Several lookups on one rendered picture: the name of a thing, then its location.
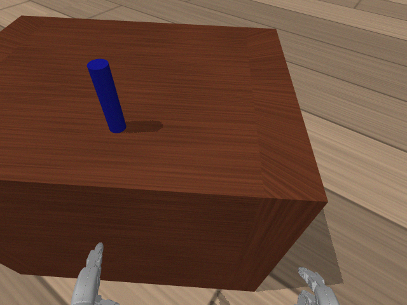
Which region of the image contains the right robot hand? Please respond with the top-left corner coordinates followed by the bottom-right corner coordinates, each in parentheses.
top-left (294, 267), bottom-right (340, 305)

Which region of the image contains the left robot hand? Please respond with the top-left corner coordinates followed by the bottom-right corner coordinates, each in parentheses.
top-left (71, 242), bottom-right (120, 305)

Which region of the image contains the can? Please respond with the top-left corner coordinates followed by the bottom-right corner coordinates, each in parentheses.
top-left (87, 59), bottom-right (127, 133)

